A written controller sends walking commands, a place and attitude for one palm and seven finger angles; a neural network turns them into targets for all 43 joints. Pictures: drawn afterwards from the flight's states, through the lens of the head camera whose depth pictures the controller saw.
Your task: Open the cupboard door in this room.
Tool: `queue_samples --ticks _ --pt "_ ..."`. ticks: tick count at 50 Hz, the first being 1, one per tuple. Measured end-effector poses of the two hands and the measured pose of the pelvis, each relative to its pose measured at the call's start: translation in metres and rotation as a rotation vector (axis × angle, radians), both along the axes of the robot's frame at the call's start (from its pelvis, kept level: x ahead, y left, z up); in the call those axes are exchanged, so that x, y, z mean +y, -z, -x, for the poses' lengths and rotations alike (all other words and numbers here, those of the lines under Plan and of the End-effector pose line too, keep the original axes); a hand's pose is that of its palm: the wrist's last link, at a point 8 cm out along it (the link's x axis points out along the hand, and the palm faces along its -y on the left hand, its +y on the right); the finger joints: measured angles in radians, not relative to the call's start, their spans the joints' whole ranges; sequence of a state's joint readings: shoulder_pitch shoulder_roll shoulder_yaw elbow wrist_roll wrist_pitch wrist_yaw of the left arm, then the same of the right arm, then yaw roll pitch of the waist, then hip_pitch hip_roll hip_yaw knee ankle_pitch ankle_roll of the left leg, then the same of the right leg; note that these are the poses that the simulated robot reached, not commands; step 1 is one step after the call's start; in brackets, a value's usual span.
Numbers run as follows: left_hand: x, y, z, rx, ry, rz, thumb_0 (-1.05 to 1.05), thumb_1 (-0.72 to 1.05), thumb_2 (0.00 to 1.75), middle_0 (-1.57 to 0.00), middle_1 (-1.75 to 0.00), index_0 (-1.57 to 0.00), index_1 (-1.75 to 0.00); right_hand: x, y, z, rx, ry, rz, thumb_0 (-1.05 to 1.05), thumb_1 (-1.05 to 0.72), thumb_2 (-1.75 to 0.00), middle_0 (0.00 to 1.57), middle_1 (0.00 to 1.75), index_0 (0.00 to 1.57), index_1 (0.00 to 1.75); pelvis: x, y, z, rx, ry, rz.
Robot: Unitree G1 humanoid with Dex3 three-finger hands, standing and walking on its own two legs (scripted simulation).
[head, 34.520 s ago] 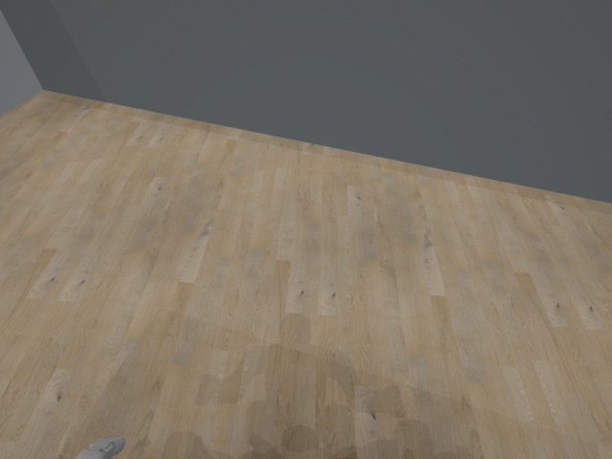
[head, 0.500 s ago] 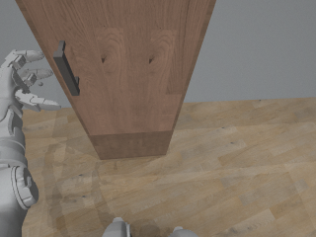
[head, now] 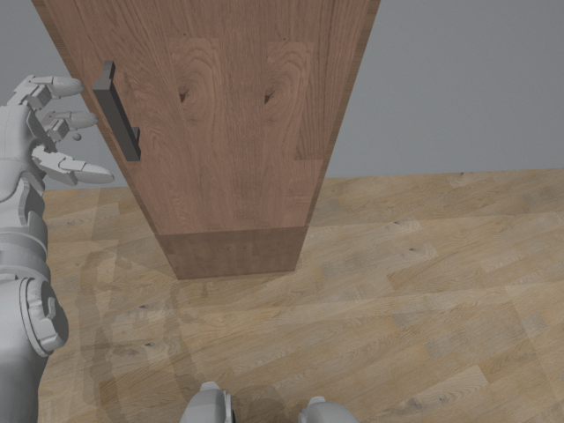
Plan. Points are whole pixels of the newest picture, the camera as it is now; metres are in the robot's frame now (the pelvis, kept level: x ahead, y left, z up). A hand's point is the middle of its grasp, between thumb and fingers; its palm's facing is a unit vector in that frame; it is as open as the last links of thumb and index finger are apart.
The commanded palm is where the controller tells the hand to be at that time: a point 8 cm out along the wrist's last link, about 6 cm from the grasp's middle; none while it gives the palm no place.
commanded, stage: slide the fingers in behind the handle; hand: left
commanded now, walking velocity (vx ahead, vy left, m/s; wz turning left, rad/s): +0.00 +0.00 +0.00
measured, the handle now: (121, 114) +0.53 +0.20 +0.10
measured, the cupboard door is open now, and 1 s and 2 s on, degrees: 0 0 0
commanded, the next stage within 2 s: move the hooked fingers beside the handle in 1.60 s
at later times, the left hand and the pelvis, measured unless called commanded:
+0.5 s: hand (87, 138) +0.48 +0.24 +0.10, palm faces +0.09 -1.00 +0.01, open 14.4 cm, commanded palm +0.46 +0.26 +0.10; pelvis +0.01 +0.00 +0.00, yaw +1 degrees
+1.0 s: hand (95, 140) +0.47 +0.23 +0.10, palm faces +0.13 -0.99 +0.01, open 14.8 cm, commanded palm +0.45 +0.23 +0.10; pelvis +0.00 +0.00 +0.00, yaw +3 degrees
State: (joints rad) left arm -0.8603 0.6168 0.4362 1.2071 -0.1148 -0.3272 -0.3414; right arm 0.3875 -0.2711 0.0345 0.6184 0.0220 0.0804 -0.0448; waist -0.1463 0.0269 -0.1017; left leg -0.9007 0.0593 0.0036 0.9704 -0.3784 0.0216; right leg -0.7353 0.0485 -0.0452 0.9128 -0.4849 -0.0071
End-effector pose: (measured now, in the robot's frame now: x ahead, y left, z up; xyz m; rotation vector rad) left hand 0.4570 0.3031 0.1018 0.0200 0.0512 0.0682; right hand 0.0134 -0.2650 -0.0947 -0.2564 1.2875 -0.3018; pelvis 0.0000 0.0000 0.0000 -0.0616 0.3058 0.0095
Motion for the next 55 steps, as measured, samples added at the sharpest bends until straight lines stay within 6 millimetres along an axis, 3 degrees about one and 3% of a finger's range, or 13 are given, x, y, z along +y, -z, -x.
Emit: queue_samples --ticks 10,31,55 --pt "-0.008 0.001 0.001 -0.046 -0.004 0.029 -0.01 -0.50 0.30 -0.29 -1.20 -0.28 -1.20 -0.003 0.001 0.016 0.060 0.011 -0.002 0.00 -0.91 -0.90 0.21 0.30 0.21 0.30 -0.001 0.000 -0.002 0.009 0.001 -0.001" --pt "-0.017 0.001 0.006 -0.051 -0.038 0.030 -0.01 -0.50 0.30 -0.30 -1.20 -0.22 -1.20 0.001 0.005 -0.028 -0.029 -0.066 -0.026 0.00 -0.91 -0.90 0.21 0.30 0.20 0.30 -0.002 0.000 -0.004 0.000 -0.027 0.001" --pt "-0.030 0.003 0.013 -0.067 -0.068 0.031 -0.01 -0.50 0.30 -0.30 -1.20 -0.08 -1.17 0.009 0.010 -0.023 -0.006 -0.094 -0.056 0.00 -0.91 -0.90 0.20 0.30 0.20 0.30 0.001 0.002 -0.002 -0.006 -0.050 0.007"
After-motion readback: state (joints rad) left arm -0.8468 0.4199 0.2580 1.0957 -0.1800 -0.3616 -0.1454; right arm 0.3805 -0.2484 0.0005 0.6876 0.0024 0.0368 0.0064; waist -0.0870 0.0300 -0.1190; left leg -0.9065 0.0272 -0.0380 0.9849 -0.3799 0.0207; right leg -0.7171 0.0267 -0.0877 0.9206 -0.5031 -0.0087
